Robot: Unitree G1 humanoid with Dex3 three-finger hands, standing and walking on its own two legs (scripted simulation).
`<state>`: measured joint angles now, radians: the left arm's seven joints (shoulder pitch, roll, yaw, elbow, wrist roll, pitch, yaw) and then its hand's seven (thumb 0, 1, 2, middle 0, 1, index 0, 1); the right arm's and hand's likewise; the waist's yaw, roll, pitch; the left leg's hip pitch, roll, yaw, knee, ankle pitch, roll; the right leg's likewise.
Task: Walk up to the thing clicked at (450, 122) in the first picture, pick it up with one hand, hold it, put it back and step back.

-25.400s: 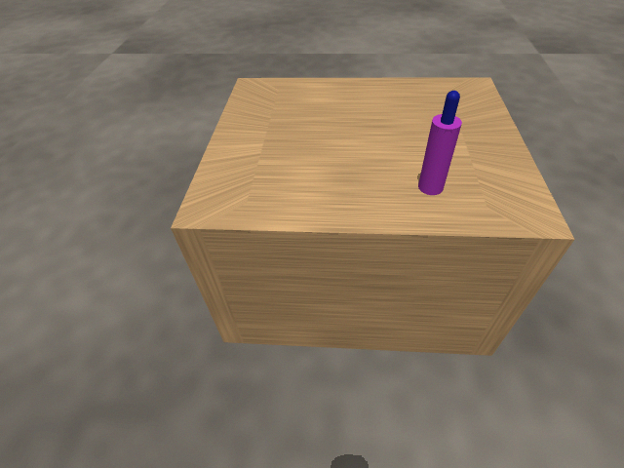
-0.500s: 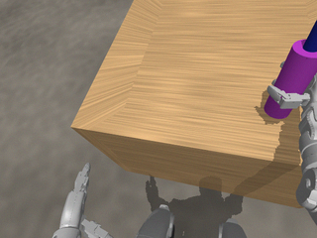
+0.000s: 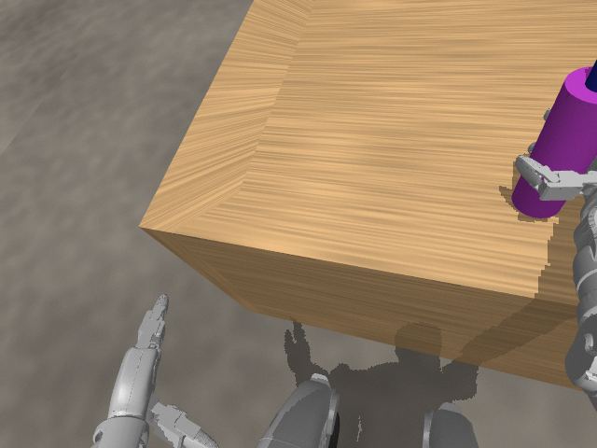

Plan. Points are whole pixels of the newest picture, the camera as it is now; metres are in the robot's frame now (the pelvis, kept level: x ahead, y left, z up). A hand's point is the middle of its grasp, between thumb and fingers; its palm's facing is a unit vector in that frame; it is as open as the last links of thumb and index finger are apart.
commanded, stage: open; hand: right
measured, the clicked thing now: (575, 130) +0.52 -0.20 +0.06
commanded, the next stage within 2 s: withdraw in 0.48 s
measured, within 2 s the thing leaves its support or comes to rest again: rests again in 1.20 s
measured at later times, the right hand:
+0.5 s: hand (566, 135) +0.53 -0.19 +0.05, palm faces +0.15 +0.99 +0.01, open 12.0 cm
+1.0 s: hand out of the picture +0.53 -0.27 +0.12, palm faces +0.22 +0.97 -0.02, open 16.1 cm
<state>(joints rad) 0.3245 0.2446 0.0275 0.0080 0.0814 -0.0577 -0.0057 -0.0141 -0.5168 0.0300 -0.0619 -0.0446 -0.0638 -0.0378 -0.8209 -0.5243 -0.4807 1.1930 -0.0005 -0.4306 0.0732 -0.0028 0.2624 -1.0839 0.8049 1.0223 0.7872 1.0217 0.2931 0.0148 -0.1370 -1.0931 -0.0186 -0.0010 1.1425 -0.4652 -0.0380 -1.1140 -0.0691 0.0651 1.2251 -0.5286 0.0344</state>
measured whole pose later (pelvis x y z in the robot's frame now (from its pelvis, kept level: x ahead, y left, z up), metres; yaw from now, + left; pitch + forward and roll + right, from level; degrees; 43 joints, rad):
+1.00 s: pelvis +0.00 +0.00 +0.01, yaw +0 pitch +22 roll +4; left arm 0.36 0.25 -0.02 0.04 0.04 -0.01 0.02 -0.01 -0.51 0.02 -0.06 -0.04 -0.06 -0.04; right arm -0.96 -0.73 -0.53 1.22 0.00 -0.31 0.17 -0.01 0.39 -0.13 0.20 0.16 0.20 0.16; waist 0.27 0.00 -0.14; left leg -1.03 -0.02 0.01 1.07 -0.43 -0.04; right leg -1.06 -0.07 0.07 1.17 -0.50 0.03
